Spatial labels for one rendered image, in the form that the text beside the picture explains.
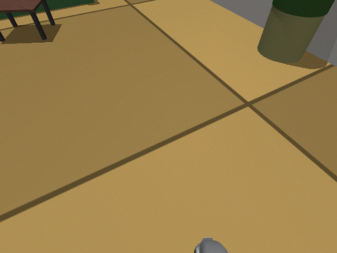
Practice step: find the potted plant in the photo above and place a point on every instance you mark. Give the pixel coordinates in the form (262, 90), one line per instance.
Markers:
(290, 27)

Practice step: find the coffee table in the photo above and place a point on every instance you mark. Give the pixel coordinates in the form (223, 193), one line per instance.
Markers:
(16, 6)

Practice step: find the sofa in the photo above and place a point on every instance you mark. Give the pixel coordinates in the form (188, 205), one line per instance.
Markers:
(52, 4)

